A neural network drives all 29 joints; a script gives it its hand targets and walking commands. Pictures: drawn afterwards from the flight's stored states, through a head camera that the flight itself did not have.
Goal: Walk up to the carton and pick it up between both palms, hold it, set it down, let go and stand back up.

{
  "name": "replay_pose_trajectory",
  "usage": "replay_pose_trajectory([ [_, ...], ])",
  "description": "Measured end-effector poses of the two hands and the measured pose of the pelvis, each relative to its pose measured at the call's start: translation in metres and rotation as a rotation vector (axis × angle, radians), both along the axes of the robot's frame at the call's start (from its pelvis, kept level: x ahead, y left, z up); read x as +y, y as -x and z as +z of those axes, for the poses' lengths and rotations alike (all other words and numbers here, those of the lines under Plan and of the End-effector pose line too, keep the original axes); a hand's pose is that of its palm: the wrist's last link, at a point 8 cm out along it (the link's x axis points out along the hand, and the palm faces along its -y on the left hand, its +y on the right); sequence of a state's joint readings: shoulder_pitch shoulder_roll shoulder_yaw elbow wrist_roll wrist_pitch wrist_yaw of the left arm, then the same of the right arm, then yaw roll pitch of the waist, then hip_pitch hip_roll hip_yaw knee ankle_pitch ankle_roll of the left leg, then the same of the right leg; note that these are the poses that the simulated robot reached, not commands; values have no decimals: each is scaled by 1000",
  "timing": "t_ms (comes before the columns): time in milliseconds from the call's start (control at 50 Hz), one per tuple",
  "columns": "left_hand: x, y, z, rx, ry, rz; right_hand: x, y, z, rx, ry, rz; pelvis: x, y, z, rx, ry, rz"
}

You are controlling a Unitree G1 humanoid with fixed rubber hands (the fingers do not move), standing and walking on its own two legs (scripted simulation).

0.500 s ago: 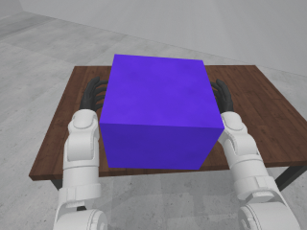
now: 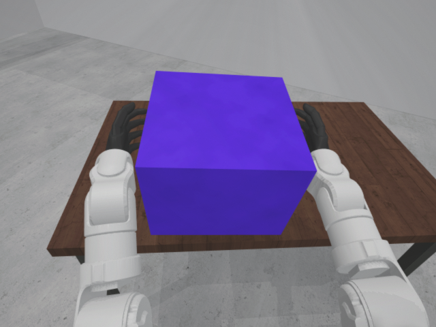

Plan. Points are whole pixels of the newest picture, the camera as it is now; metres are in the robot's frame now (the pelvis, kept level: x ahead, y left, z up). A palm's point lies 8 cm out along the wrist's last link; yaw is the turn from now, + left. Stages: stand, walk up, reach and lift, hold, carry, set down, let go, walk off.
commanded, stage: hold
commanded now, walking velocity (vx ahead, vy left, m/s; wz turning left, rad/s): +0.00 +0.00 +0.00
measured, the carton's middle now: (218, 153) +0.38 +0.01 +0.15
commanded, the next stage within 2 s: none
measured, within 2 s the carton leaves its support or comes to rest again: neither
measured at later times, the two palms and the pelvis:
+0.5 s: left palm (125, 144) +0.36 +0.17 +0.19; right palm (317, 147) +0.37 -0.17 +0.18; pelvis +0.00 +0.00 +0.00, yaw +1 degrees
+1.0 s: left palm (120, 146) +0.35 +0.18 +0.19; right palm (315, 147) +0.36 -0.16 +0.18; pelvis +0.00 +0.00 +0.00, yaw +1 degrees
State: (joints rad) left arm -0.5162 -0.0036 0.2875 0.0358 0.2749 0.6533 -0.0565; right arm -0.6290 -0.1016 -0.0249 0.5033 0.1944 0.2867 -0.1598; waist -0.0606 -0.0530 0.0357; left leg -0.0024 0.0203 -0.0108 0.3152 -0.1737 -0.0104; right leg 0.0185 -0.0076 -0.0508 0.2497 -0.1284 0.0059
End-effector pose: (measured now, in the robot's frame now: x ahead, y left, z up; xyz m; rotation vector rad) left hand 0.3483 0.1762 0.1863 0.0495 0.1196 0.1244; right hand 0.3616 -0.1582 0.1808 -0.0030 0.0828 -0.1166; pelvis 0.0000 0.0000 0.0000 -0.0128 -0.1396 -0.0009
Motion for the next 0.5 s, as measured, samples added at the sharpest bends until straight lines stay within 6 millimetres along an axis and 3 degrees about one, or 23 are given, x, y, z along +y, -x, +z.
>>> replay_pose_trajectory([
  [180,7,1,3,14,0,7,7,-1,2,14,-14,4,-2,2,0,-1,-1,20],
  [500,-7,-9,4,17,-12,-9,-7,-5,-1,14,-8,-13,-3,0,0,11,-2,11],
])
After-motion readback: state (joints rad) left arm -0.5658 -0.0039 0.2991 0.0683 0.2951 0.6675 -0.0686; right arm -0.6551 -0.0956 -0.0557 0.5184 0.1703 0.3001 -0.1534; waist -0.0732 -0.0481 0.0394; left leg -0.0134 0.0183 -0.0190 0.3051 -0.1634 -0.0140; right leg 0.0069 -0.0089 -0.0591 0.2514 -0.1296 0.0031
